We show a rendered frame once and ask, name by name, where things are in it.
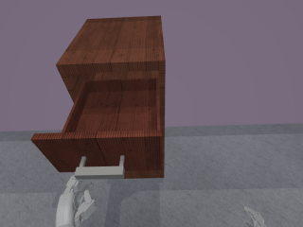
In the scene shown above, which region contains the cabinet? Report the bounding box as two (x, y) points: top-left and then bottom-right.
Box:
(56, 15), (166, 179)

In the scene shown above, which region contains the left robot hand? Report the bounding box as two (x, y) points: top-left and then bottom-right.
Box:
(55, 175), (97, 227)

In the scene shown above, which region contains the handle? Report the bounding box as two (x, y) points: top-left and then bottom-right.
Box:
(74, 155), (125, 180)

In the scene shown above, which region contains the drawer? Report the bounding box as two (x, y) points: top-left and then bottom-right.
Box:
(30, 78), (162, 172)

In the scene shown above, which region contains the right robot hand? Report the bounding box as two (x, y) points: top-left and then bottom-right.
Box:
(242, 205), (268, 227)

